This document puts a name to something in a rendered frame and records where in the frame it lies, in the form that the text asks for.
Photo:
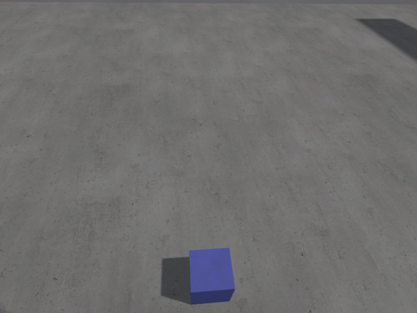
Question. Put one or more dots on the carton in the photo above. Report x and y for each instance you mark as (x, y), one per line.
(211, 276)

